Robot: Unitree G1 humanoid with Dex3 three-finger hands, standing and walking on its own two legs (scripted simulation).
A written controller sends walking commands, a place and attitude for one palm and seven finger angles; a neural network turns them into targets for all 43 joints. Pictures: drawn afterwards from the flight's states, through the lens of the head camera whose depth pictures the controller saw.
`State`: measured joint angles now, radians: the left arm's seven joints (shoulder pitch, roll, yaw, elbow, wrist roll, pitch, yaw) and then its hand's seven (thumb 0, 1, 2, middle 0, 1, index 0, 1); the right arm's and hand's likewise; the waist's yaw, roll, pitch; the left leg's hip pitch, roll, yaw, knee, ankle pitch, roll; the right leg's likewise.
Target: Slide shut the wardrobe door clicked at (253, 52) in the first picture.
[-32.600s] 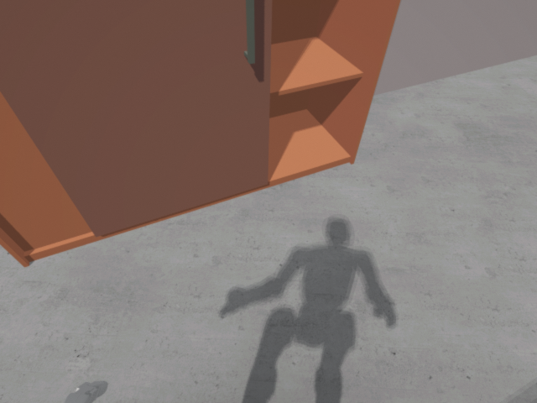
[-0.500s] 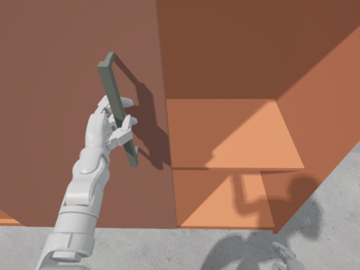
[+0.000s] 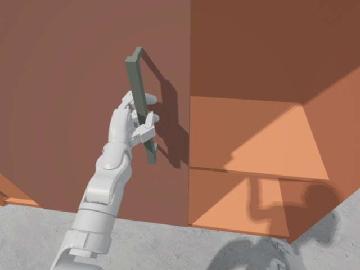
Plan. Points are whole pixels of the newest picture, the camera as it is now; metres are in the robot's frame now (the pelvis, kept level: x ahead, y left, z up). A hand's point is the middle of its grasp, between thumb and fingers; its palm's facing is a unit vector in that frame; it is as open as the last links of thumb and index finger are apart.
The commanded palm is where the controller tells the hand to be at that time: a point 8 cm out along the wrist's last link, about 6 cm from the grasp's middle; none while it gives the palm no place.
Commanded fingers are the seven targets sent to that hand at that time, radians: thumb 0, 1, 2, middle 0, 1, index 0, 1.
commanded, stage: tug the door sideways, standing still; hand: left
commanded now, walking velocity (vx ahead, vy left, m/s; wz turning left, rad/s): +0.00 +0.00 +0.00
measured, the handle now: (146, 116) +0.43 +0.12 +0.12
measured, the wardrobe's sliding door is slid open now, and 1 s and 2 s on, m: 0.52 0.46 0.24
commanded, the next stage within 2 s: step sideways, sliding the door along in 0.48 s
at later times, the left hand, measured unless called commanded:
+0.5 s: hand (162, 129) +0.37 +0.07 +0.14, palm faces +0.00 -1.00 -0.03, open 5.8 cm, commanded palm +0.35 +0.07 +0.13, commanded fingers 0.00 0.90 0.90 -0.45 -1.40 -0.45 -1.40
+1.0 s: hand (179, 131) +0.37 +0.03 +0.13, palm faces +0.07 -0.98 -0.20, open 6.0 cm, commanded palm +0.35 +0.04 +0.14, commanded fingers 0.00 0.90 0.90 -0.45 -1.40 -0.45 -1.40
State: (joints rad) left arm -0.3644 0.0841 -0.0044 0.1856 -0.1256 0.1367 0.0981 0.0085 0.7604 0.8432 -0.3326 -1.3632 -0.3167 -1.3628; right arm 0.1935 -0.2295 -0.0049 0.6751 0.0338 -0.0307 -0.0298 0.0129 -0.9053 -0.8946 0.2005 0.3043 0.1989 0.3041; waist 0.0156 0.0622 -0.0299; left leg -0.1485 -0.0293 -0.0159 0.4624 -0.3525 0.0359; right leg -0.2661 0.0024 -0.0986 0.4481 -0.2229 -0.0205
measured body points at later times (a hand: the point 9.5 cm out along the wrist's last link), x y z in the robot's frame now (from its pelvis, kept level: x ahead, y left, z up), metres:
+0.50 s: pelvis -0.03 +0.00 +0.00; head -0.01 -0.01 +0.45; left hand +0.36 +0.12 +0.14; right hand +0.11 -0.22 -0.13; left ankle -0.07 +0.09 -0.74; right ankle +0.00 -0.11 -0.74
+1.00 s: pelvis -0.03 -0.09 -0.01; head +0.02 -0.13 +0.43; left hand +0.36 +0.08 +0.15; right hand +0.13 -0.30 -0.15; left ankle -0.08 +0.07 -0.70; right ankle -0.02 -0.12 -0.74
